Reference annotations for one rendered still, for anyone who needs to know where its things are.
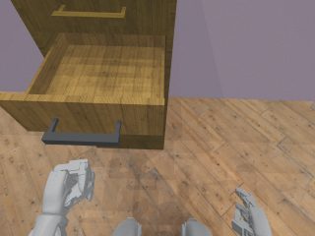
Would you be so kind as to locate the handle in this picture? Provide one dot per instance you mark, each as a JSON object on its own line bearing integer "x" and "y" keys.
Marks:
{"x": 81, "y": 139}
{"x": 102, "y": 19}

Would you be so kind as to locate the cabinet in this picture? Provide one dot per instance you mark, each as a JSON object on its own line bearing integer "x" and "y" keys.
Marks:
{"x": 143, "y": 17}

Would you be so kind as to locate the robot right hand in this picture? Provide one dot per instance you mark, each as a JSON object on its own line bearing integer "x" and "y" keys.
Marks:
{"x": 254, "y": 222}

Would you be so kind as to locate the drawer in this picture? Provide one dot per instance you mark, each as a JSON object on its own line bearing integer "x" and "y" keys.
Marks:
{"x": 90, "y": 80}

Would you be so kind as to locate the robot left forearm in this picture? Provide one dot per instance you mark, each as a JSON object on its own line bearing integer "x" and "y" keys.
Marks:
{"x": 50, "y": 224}

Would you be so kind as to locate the robot left shin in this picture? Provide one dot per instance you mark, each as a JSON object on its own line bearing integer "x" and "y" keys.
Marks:
{"x": 130, "y": 218}

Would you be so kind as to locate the robot right thigh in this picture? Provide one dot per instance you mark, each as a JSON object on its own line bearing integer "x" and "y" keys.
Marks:
{"x": 194, "y": 228}

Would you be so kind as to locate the robot left hand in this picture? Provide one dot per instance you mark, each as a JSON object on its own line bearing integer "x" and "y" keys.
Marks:
{"x": 76, "y": 176}

